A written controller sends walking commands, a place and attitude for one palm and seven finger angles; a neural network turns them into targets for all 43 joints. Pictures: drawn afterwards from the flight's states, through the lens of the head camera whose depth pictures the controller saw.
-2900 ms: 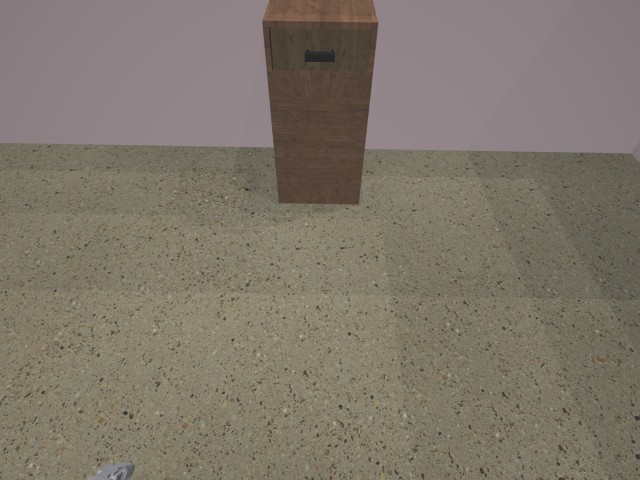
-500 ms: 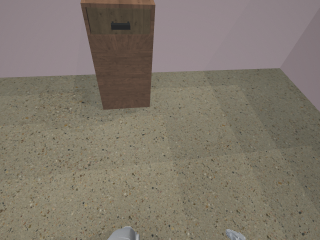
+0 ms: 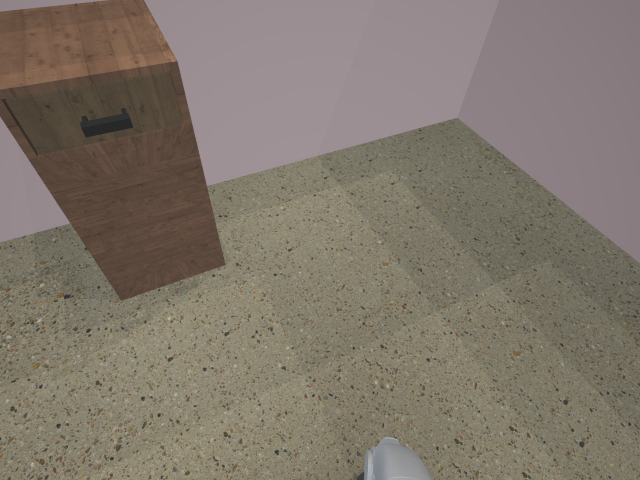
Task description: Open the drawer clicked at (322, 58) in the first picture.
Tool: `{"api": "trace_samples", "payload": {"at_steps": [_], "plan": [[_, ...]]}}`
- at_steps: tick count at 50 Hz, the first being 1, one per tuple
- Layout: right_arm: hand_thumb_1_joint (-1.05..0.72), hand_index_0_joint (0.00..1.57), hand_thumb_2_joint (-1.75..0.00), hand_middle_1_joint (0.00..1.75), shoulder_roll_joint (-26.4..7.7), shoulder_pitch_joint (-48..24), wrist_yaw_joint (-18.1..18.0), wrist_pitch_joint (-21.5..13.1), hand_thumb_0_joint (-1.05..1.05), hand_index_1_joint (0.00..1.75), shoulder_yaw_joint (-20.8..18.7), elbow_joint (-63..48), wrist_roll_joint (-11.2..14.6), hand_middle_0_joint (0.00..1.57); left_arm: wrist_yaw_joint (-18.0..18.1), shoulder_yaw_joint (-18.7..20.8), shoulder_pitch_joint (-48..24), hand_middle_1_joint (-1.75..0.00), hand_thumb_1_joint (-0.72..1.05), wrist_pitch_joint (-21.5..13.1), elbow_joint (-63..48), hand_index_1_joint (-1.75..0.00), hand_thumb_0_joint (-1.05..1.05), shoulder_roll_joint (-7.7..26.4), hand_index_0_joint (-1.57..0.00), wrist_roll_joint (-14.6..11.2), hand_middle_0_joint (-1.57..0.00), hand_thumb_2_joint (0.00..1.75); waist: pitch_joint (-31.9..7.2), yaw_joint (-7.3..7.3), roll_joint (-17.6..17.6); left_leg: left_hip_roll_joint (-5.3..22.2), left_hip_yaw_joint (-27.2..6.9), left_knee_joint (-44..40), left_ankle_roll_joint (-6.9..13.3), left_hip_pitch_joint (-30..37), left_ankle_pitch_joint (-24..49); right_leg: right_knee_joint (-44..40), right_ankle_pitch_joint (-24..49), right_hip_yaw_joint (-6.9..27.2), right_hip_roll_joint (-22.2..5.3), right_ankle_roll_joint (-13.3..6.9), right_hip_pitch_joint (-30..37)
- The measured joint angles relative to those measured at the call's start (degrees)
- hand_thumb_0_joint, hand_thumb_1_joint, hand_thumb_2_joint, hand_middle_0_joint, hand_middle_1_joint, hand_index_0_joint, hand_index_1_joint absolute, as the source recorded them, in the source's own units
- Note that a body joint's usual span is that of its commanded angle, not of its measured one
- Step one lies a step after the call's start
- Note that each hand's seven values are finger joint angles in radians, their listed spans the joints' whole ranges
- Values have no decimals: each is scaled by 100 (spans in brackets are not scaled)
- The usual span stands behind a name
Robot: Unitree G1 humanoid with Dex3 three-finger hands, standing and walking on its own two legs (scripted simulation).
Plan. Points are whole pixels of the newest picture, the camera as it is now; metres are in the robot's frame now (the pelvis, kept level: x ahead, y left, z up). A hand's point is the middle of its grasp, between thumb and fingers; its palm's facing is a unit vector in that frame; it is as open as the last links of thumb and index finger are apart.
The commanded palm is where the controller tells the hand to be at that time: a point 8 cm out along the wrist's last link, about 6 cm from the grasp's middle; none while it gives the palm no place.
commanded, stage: walk to a spot facing it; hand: left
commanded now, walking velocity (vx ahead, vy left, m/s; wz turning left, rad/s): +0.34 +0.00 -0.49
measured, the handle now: (106, 120) +0.87 +0.51 -0.06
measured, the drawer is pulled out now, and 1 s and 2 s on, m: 0.00 0.00 0.00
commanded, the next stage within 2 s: turn to face it in 0.20 s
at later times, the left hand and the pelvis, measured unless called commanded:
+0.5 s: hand (227, 403) +0.26 +0.15 -0.17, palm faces -0.03 -0.97 -0.23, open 7.3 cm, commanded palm none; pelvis +0.21 -0.04 +0.00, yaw -4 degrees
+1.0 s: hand (205, 377) +0.30 +0.19 -0.17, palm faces +0.23 -0.94 -0.27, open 7.4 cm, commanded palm none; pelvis +0.26 -0.04 -0.01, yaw +11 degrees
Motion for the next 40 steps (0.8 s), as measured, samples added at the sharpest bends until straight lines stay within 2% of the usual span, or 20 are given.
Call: {"api": "trace_samples", "payload": {"at_steps": [5,7,8,9,11,12,14,18,21,26,29,30,31,32,34,35,37,40], "plan": [[-91,20,-90,30,71,220,18,72,0,30,14,104,-38,20,-18,-79,-321,-30,91,-91,-127,-30,1,-129,-19,-14,-19,90,219,-151,158,269,217,257,-293,266,-504,-926,-605,-347,306,-288,458],[-91,20,-90,30,93,299,43,129,0,30,6,149,-18,20,-16,-105,-371,-30,91,-229,-205,-30,1,-129,-19,-5,-20,90,262,-122,189,505,275,907,-397,199,-803,-1392,-667,-500,515,-447,849],[-91,20,-90,30,123,349,72,167,0,30,5,168,15,20,-17,-111,-359,-30,91,-329,-236,-30,1,-94,-19,4,-20,90,239,-78,123,645,238,1635,-413,-16,-895,-1602,-398,-522,540,-571,1057],[-91,20,-90,30,126,294,97,223,0,30,4,182,55,20,10,-99,-350,-30,91,-428,-253,-30,1,-75,-19,-12,-20,90,248,0,91,740,-53,2713,-428,-419,-974,-1418,-403,-495,580,-636,1032],[-91,20,-90,30,67,4,97,323,0,30,-30,135,103,20,84,-91,-285,-30,91,-517,-234,-30,0,-50,-19,-94,-20,90,314,55,73,669,-892,4734,-380,-1323,-941,-1230,-774,-435,678,-668,1194],[-91,20,-90,30,20,-170,87,347,1,30,-62,64,107,20,119,-93,-218,-30,91,-518,-201,-30,0,-41,-19,-115,-20,90,316,70,78,629,-1167,5359,-365,-1723,-758,-1324,-879,-406,727,-656,1360],[-91,20,-90,30,-97,-557,63,364,1,30,-114,-136,76,20,231,-17,-45,-30,92,-564,-147,-30,-1,-6,-20,-182,-20,90,249,101,115,650,-1487,5818,-360,-2433,-373,-1677,-858,-343,817,-551,1687],[-91,20,-90,30,-340,-1339,42,338,0,30,-185,-619,14,20,323,-40,239,-30,94,-588,59,-30,-2,135,-20,-100,-20,90,92,92,256,779,-1706,5088,-406,-3379,88,-2266,-764,-222,894,-555,2167],[-91,19,-90,30,-446,-1739,66,331,0,30,-183,-828,26,20,322,-107,390,-30,93,-560,209,-30,-1,128,-20,-92,-20,90,4,94,360,779,-1724,4155,-439,-3604,460,-2494,-831,-235,873,-486,2478],[-91,19,-90,30,-445,-1975,147,393,0,30,-102,-832,52,19,321,-200,533,-30,92,-510,264,-30,0,46,-19,-82,-20,90,-43,256,340,574,-1555,2777,-391,-3280,816,-2508,-1191,-484,755,-318,2974],[-91,19,-90,30,-402,-1976,200,461,0,30,-55,-813,34,19,334,-214,632,-30,91,-439,228,-30,0,8,-19,-79,-20,90,-12,361,221,385,-1395,2180,-312,-2858,919,-2165,-1596,-694,611,-178,3133],[-91,19,-90,30,-397,-1954,218,470,0,30,-43,-834,18,20,336,-212,689,-30,91,-408,209,-30,0,4,-19,-88,-20,90,-6,382,172,313,-1354,1938,-252,-2668,1155,-1895,-1795,-748,535,-121,3106],[-91,19,-90,30,-384,-1949,227,467,0,30,-43,-854,-6,20,337,-202,713,-30,91,-364,207,-30,0,8,-20,-108,-20,90,9,384,98,213,-1339,1890,-47,-2595,991,-1455,-1982,-784,407,-54,2963],[-91,19,-90,30,-367,-1967,228,462,0,30,-42,-887,-17,20,340,-189,688,-30,91,-303,201,-30,0,18,-20,-142,-20,90,64,395,23,124,-1338,2008,108,-2640,822,-754,-2281,-671,317,49,2684],[-91,20,-90,30,-349,-2007,224,474,0,30,-21,-939,0,20,356,-173,631,-30,91,-184,145,-30,0,41,-20,-156,-20,90,190,435,-51,28,-1329,2072,257,-2640,694,631,-2657,-277,310,161,2058],[-91,20,-90,30,-347,-2006,213,495,0,30,-22,-963,8,20,351,-153,598,-30,91,-138,120,-30,0,48,-19,-146,-20,90,220,432,-52,-7,-1346,1994,254,-2617,736,1091,-2621,-147,309,196,1778],[-91,20,-90,30,-357,-1981,181,540,0,30,-40,-1001,13,20,318,-109,515,-30,91,-77,57,-30,0,70,-19,-123,-20,90,256,409,-28,-89,-1414,1757,260,-2568,876,1517,-2332,49,261,247,1332],[-92,20,-90,30,-433,-1933,163,599,0,30,-93,-1028,15,20,295,-49,428,-30,91,-34,-89,-30,1,109,-19,-106,-20,90,248,373,48,-188,-1540,1383,283,-2508,1097,1394,-1933,274,163,296,947]]}}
